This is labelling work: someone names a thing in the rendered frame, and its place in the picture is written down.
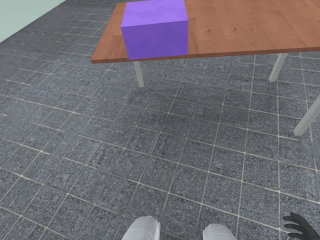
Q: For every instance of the right robot thigh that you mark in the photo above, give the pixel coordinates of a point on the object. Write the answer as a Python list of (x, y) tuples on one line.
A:
[(216, 231)]

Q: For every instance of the left robot thigh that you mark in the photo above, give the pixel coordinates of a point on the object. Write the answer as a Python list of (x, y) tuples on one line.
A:
[(143, 228)]

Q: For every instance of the robot right hand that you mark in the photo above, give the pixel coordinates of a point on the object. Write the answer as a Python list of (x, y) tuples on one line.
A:
[(308, 232)]

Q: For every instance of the robot thigh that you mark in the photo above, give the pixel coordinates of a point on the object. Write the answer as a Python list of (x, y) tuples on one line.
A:
[(143, 228), (216, 231)]

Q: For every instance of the table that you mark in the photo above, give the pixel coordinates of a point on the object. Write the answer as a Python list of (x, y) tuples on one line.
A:
[(221, 28)]

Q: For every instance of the carton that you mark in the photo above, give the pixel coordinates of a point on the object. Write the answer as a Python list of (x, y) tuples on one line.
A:
[(155, 28)]

